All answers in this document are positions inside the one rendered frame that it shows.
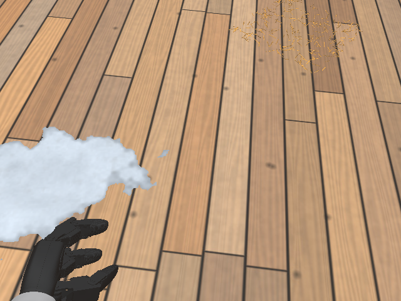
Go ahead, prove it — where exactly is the left robot hand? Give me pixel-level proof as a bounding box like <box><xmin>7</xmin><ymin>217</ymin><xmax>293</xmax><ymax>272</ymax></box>
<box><xmin>19</xmin><ymin>217</ymin><xmax>118</xmax><ymax>301</ymax></box>

